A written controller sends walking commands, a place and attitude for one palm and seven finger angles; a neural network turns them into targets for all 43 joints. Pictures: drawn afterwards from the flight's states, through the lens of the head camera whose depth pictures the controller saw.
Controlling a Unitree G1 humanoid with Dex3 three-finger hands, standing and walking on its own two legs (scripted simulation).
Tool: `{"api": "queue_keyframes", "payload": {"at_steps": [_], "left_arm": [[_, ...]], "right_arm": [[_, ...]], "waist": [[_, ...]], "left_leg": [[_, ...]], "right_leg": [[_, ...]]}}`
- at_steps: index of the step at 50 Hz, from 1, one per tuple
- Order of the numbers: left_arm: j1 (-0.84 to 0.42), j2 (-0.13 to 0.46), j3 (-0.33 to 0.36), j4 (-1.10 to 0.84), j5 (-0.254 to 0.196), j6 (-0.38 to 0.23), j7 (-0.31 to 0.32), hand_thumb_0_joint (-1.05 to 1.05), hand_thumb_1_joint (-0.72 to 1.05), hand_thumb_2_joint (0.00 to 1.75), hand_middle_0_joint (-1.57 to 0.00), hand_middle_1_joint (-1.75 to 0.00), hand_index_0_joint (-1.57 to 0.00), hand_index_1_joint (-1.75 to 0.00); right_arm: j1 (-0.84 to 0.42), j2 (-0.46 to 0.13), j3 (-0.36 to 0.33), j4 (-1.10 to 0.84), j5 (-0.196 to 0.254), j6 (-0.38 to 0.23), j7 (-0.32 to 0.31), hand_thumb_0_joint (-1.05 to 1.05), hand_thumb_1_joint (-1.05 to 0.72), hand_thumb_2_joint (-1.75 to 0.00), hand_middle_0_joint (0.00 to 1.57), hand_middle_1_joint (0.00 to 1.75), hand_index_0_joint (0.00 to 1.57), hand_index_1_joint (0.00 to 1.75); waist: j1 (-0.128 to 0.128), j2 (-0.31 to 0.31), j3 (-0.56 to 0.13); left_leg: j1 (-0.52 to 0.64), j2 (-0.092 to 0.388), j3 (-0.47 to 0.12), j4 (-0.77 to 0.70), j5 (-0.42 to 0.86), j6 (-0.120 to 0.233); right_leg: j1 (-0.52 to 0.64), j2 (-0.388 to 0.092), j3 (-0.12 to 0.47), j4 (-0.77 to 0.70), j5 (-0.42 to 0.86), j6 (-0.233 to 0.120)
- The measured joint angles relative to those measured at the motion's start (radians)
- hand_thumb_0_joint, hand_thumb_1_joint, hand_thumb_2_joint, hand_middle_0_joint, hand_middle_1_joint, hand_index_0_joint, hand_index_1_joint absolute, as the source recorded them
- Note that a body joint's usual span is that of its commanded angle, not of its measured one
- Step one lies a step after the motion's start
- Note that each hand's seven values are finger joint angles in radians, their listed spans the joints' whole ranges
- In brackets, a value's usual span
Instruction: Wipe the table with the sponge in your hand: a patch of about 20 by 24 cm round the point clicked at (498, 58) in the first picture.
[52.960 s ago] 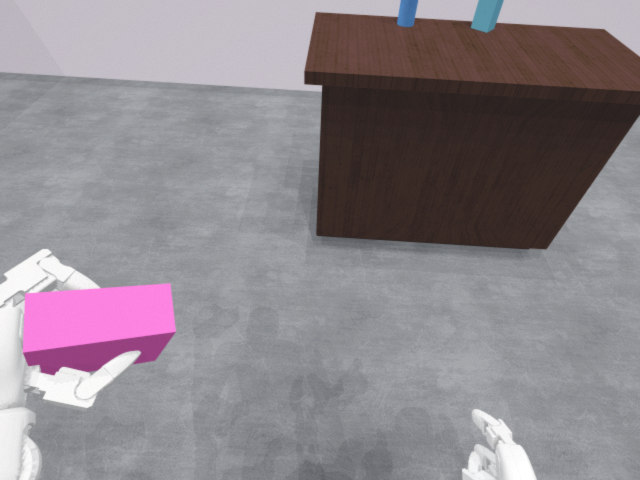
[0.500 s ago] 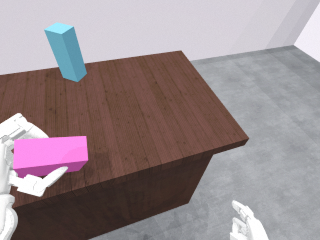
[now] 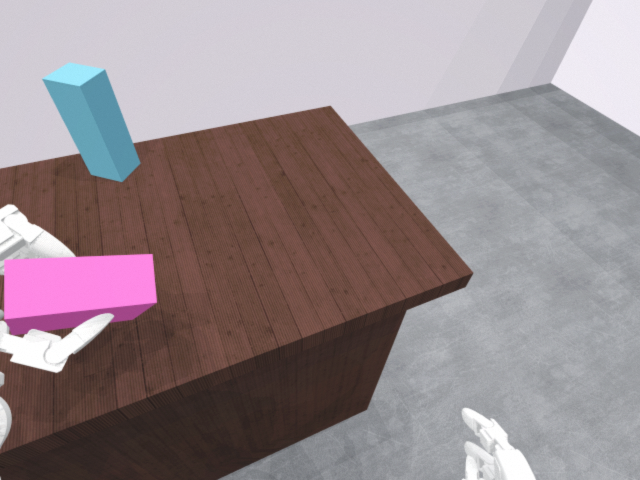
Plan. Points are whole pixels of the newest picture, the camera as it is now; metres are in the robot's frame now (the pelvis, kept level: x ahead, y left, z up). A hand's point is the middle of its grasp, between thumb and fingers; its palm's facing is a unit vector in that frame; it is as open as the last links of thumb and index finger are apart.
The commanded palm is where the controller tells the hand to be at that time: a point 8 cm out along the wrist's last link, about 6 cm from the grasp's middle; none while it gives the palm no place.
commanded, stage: come to a stop and stand still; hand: left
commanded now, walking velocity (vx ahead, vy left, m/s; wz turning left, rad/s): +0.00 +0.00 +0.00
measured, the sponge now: (101, 293) +0.25 +0.24 +0.15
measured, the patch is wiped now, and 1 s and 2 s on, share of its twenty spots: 0.00 0.00 0.00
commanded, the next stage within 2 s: look again from close up in 0.96 s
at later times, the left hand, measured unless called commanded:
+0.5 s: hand (23, 318) +0.21 +0.29 +0.16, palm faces +0.46 -0.81 -0.35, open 9.1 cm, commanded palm +0.15 +0.30 +0.18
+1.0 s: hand (26, 345) +0.19 +0.28 +0.15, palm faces +0.44 -0.84 -0.33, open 9.1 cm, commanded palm +0.13 +0.30 +0.18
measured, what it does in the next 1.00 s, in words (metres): stands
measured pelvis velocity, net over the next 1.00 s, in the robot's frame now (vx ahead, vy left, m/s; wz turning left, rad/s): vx -0.01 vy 0.01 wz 0.06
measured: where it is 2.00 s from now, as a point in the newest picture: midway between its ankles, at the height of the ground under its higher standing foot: outside the picture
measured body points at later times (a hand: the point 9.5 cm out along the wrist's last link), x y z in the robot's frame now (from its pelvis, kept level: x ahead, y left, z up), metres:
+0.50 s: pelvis +0.01 +0.02 +0.00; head +0.03 +0.03 +0.45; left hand +0.18 +0.33 +0.18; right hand +0.21 -0.19 -0.07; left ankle +0.02 +0.08 -0.73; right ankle +0.04 -0.11 -0.73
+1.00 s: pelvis -0.01 +0.01 +0.00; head +0.01 +0.03 +0.45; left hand +0.16 +0.32 +0.17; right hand +0.17 -0.21 -0.08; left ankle +0.02 +0.08 -0.73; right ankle +0.04 -0.11 -0.73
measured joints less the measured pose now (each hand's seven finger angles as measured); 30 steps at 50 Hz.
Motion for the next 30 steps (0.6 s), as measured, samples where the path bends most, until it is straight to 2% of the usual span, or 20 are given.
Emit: {"api": "queue_keyframes", "payload": {"at_steps": [2, 5, 9, 12, 20, 30], "left_arm": [[0.073, -0.03, -0.053, -0.012, 0.008, 0.007, -0.011, 0.0, -0.43, 1.08, -0.83, -1.42, -0.83, -1.43], [0.124, -0.017, -0.083, -0.023, 0.021, 0.017, -0.021, 0.0, -0.44, 1.08, -0.83, -1.42, -0.83, -1.42], [0.105, 0.026, -0.048, -0.041, 0.011, 0.036, -0.002, -0.01, -0.44, 1.08, -0.84, -1.41, -0.84, -1.42], [0.079, 0.035, -0.013, -0.079, -0.001, 0.045, 0.019, -0.01, -0.44, 1.08, -0.84, -1.41, -0.84, -1.42], [0.085, -0.009, -0.015, -0.133, -0.019, 0.026, 0.025, -0.01, -0.44, 1.08, -0.83, -1.42, -0.83, -1.42], [0.059, -0.055, -0.051, -0.046, -0.028, 0.077, 0.016, 0.0, -0.44, 1.08, -0.83, -1.42, -0.83, -1.42]], "right_arm": [[0.002, -0.004, -0.008, 0.012, -0.003, -0.002, 0.001, 0.02, -0.9, -0.9, 0.2, 0.3, 0.2, 0.3], [-0.006, 0.002, -0.014, 0.048, -0.013, 0.011, -0.006, 0.02, -0.9, -0.9, 0.2, 0.3, 0.2, 0.3], [-0.016, 0.008, -0.019, 0.083, -0.016, 0.02, -0.011, 0.02, -0.9, -0.9, 0.2, 0.3, 0.2, 0.3], [-0.029, 0.001, -0.028, 0.09, -0.01, 0.015, -0.008, 0.02, -0.9, -0.9, 0.2, 0.3, 0.2, 0.3], [-0.098, 0.01, -0.054, 0.074, 0.006, 0.025, -0.001, 0.02, -0.9, -0.9, 0.2, 0.3, 0.2, 0.3], [-0.114, 0.044, -0.038, 0.041, 0.012, 0.054, -0.015, 0.02, -0.9, -0.9, 0.2, 0.3, 0.2, 0.3]], "waist": [[-0.01, 0.002, 0.004], [-0.014, -0.018, 0.022], [-0.004, -0.046, 0.047], [0.005, -0.044, 0.058], [0.023, -0.014, 0.042], [0.029, -0.019, 0.042]], "left_leg": [[0.006, -0.004, 0.001, -0.007, -0.003, 0.002], [0.005, -0.007, -0.01, -0.002, -0.011, 0.001], [-0.005, -0.012, -0.037, 0.014, -0.02, -0.002], [-0.013, -0.017, -0.053, 0.029, -0.026, 0.0], [0.013, -0.039, -0.038, 0.005, -0.016, 0.015], [0.025, -0.045, -0.038, -0.026, 0.018, 0.019]], "right_leg": [[0.005, -0.003, 0.002, -0.003, -0.006, 0.004], [0.008, -0.007, -0.009, 0.001, -0.018, 0.004], [0.013, -0.012, -0.036, 0.006, -0.031, 0.001], [0.018, -0.017, -0.052, 0.007, -0.037, 0.005], [0.027, -0.04, -0.036, 0.013, -0.038, 0.025], [0.036, -0.045, -0.037, -0.006, -0.01, 0.025]]}}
